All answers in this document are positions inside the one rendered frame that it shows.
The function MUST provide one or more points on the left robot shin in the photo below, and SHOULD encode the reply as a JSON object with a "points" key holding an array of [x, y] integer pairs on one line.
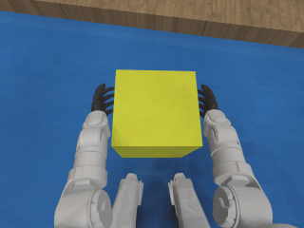
{"points": [[129, 175]]}

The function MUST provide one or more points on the carton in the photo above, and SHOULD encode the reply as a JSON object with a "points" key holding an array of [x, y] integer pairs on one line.
{"points": [[156, 114]]}

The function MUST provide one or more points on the right robot hand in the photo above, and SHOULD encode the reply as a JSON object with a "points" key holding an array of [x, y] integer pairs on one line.
{"points": [[209, 100]]}

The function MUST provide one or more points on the left robot forearm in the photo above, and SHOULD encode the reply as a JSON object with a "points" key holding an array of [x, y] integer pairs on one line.
{"points": [[89, 165]]}

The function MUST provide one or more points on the right robot forearm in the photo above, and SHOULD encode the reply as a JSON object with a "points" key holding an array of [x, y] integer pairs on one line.
{"points": [[230, 166]]}

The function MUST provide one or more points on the left robot thigh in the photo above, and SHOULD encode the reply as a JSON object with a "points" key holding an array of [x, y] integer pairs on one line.
{"points": [[124, 209]]}

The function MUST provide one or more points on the right robot upper arm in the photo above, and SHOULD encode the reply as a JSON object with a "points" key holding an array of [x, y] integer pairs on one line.
{"points": [[236, 206]]}

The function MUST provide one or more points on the left robot hand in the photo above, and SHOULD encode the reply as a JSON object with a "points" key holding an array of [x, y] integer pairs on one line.
{"points": [[99, 99]]}

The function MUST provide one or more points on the left robot upper arm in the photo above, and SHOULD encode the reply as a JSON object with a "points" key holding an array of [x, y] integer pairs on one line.
{"points": [[84, 209]]}

